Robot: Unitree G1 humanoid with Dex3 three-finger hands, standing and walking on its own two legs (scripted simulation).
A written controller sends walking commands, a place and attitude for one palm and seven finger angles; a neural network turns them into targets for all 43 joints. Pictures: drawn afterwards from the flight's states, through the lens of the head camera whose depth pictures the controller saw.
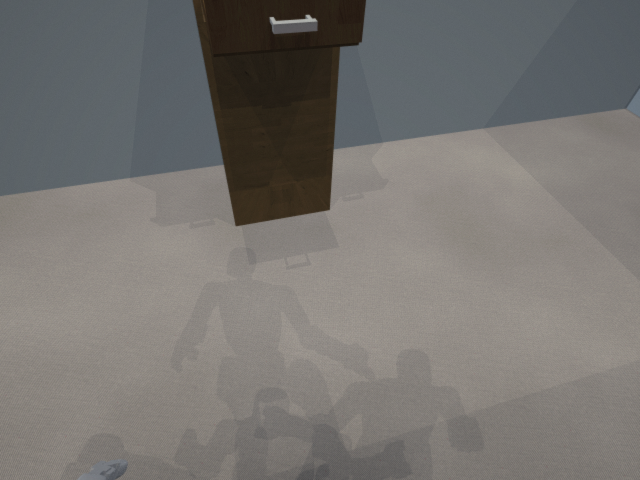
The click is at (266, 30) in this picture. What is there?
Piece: drawer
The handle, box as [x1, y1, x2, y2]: [270, 15, 317, 33]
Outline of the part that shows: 317,21 314,18 312,19 309,15 305,15 304,19 276,21 273,17 270,17 272,31 274,33 316,30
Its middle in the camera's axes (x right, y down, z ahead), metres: -0.07 -0.51 +0.92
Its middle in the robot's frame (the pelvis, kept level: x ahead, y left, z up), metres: +1.04 +0.12 +0.15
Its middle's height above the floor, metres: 0.91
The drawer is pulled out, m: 0.25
